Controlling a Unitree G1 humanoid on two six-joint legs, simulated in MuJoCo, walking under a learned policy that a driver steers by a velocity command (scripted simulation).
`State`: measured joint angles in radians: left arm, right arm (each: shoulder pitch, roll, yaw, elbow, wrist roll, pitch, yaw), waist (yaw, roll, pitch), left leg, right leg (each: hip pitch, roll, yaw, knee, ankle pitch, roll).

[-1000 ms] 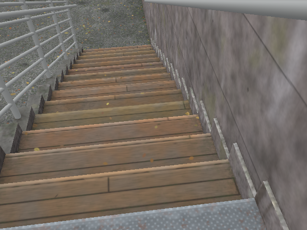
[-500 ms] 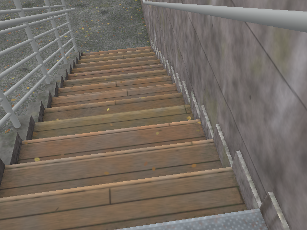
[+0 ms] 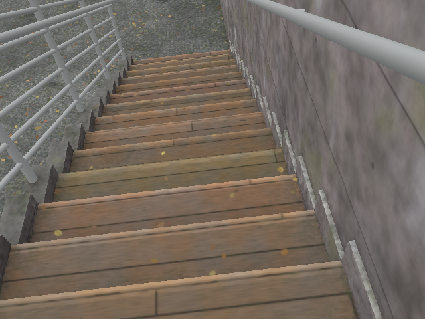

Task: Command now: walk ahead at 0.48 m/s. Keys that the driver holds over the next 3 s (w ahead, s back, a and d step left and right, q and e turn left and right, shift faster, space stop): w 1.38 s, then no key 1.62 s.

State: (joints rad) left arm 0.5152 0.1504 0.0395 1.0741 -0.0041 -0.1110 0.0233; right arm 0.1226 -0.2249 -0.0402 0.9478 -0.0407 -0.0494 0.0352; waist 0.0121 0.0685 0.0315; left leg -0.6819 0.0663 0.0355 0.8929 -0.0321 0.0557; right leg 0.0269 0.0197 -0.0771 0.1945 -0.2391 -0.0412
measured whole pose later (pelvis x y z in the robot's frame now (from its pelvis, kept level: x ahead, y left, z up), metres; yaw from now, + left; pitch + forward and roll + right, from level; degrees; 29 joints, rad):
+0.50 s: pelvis +0.27 +0.06 -0.01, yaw +1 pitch -1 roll +1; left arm 0.19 0.23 0.07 0.97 0.02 0.04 0.00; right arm 0.53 -0.23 -0.04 1.02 -0.01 -0.09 0.01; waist -0.06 -0.02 0.02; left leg -0.06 -0.11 0.05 0.35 -0.27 0.11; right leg -0.62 -0.08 0.05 0.96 -0.08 -0.02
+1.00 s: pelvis +0.56 +0.03 -0.17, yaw +0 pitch -1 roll -1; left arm 0.42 0.19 0.04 1.03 0.00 -0.06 0.06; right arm 0.24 -0.24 -0.03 0.96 -0.06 -0.02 -0.01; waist 0.00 0.06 0.05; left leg -0.60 0.00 -0.10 1.16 -0.28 0.02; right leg -0.21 0.03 -0.09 0.54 -0.31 -0.06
